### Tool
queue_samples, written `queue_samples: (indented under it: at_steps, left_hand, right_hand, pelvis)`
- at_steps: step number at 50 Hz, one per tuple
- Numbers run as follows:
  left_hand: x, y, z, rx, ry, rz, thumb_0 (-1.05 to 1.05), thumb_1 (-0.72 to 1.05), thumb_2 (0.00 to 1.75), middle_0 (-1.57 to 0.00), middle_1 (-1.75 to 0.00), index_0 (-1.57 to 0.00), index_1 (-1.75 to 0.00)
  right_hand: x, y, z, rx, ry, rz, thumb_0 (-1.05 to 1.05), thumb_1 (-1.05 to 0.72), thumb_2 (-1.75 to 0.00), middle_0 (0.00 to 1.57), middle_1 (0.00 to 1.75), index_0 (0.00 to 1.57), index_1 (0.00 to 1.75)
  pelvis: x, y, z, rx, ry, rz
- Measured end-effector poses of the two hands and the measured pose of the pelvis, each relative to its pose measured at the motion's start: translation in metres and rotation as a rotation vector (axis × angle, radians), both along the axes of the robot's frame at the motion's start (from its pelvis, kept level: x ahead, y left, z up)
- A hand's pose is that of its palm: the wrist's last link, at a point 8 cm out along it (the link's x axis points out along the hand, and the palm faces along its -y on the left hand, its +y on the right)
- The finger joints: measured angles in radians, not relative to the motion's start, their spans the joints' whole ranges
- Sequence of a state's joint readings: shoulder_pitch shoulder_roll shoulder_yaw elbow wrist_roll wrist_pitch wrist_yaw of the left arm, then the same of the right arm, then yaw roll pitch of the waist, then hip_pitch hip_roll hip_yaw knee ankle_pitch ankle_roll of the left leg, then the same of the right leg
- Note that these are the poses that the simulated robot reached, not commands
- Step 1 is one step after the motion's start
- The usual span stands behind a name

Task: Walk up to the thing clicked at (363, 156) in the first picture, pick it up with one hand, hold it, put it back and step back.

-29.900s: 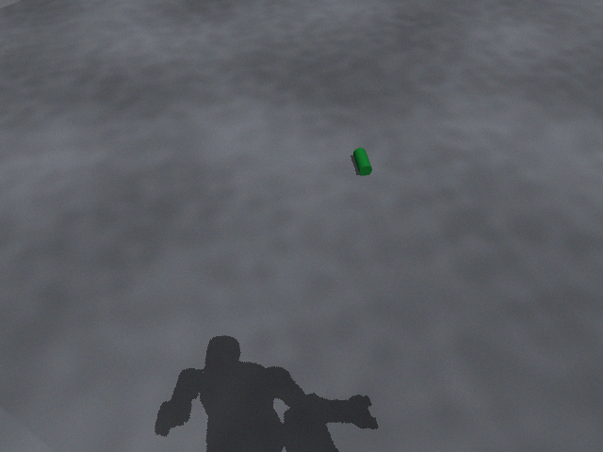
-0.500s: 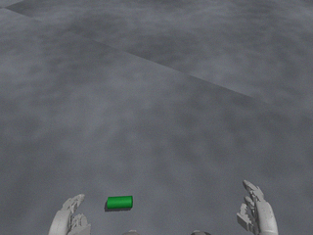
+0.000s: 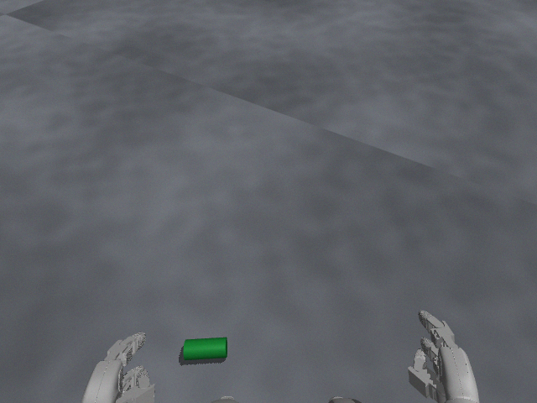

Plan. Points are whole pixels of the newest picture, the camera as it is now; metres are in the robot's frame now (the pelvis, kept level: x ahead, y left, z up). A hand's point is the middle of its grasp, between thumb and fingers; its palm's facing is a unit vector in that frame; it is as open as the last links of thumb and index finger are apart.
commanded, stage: home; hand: left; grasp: from above
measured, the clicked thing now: (206, 348) +0.40 +0.22 -0.68
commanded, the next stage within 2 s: stand in 0.20 s
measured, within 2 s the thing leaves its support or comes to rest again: neither
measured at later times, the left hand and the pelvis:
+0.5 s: hand out of the picture +0.13 +0.22 -0.09, palm faces +0.03 -0.94 -0.33, open 7.4 cm; pelvis -0.01 +0.00 +0.02, yaw +0 degrees
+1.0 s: hand out of the picture +0.02 +0.24 -0.10, palm faces +0.05 -0.95 -0.31, open 7.4 cm; pelvis -0.02 +0.01 +0.06, yaw +1 degrees
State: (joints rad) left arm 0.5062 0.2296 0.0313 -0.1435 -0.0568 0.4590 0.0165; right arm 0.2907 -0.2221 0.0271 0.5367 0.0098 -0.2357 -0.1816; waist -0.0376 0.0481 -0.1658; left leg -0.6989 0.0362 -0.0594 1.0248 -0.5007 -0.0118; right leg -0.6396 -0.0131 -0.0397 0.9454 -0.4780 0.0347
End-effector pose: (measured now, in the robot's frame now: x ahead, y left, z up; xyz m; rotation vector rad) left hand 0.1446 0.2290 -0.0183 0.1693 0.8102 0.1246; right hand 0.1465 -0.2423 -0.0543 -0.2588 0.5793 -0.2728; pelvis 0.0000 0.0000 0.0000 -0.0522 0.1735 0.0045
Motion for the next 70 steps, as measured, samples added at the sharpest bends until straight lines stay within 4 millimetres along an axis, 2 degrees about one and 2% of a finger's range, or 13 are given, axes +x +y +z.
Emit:
queue_samples:
  at_steps: [15, 20, 24, 30, 37, 43, 52, 64, 70]
  left_hand:
    - [-0.002, 0.000, 0.000, 0.001, -0.006, -0.001, 0.01, 0.90, 0.90, -0.21, -0.30, -0.20, -0.30]
    - [0.000, 0.017, -0.024, 0.104, -0.017, -0.038, 0.01, 0.90, 0.90, -0.21, -0.30, -0.21, -0.30]
    - [-0.020, 0.037, -0.038, 0.126, 0.074, -0.003, 0.01, 0.90, 0.90, -0.21, -0.30, -0.21, -0.30]
    - [-0.063, 0.057, -0.053, 0.130, 0.244, 0.058, 0.01, 0.90, 0.90, -0.21, -0.30, -0.20, -0.30]
    - [-0.108, 0.061, -0.058, 0.103, 0.393, 0.112, 0.01, 0.90, 0.90, -0.21, -0.30, -0.20, -0.30]
    - [-0.130, 0.059, -0.055, 0.088, 0.460, 0.128, 0.01, 0.90, 0.90, -0.21, -0.30, -0.20, -0.30]
    - [-0.137, 0.059, -0.049, 0.098, 0.467, 0.128, 0.01, 0.90, 0.90, -0.21, -0.30, -0.20, -0.30]
    - [-0.142, 0.056, -0.042, 0.119, 0.485, 0.132, 0.01, 0.90, 0.90, -0.21, -0.30, -0.20, -0.30]
    - [-0.138, 0.051, -0.041, 0.120, 0.496, 0.129, 0.01, 0.90, 0.90, -0.21, -0.30, -0.20, -0.30]
  right_hand:
    - [-0.002, 0.000, 0.001, 0.002, -0.004, -0.003, 0.02, -0.90, -0.90, 0.20, 0.30, 0.20, 0.30]
    - [-0.013, -0.007, -0.018, -0.040, 0.264, 0.141, 0.01, -0.90, -0.90, 0.20, 0.30, 0.20, 0.30]
    - [-0.030, -0.019, -0.019, -0.010, 0.379, 0.114, 0.01, -0.90, -0.90, 0.21, 0.30, 0.20, 0.30]
    - [-0.059, -0.029, -0.015, 0.004, 0.488, 0.043, 0.01, -0.91, -0.90, 0.20, 0.30, 0.20, 0.30]
    - [-0.083, -0.024, -0.013, 0.027, 0.582, -0.001, 0.01, -0.91, -0.90, 0.20, 0.30, 0.20, 0.30]
    - [-0.093, -0.017, -0.011, 0.055, 0.614, -0.017, 0.01, -0.91, -0.90, 0.20, 0.30, 0.20, 0.30]
    - [-0.101, -0.019, -0.010, 0.074, 0.627, -0.025, 0.01, -0.91, -0.90, 0.20, 0.30, 0.20, 0.30]
    - [-0.113, -0.038, -0.011, 0.075, 0.662, -0.036, 0.01, -0.91, -0.90, 0.20, 0.30, 0.20, 0.30]
    - [-0.116, -0.046, -0.012, 0.072, 0.683, -0.039, 0.01, -0.91, -0.90, 0.20, 0.30, 0.20, 0.30]
  pelvis:
    - [-0.002, 0.000, 0.000, 0.000, -0.006, 0.000]
    - [-0.012, 0.000, 0.011, 0.032, -0.105, 0.001]
    - [-0.014, 0.002, 0.020, 0.047, -0.143, 0.000]
    - [-0.012, 0.007, 0.034, 0.043, -0.179, -0.001]
    - [-0.009, 0.011, 0.048, 0.040, -0.217, 0.003]
    - [-0.011, 0.012, 0.057, 0.044, -0.246, 0.005]
    - [-0.018, 0.010, 0.062, 0.050, -0.266, 0.009]
    - [-0.021, -0.001, 0.065, 0.052, -0.261, 0.011]
    - [-0.019, -0.006, 0.065, 0.051, -0.257, 0.010]
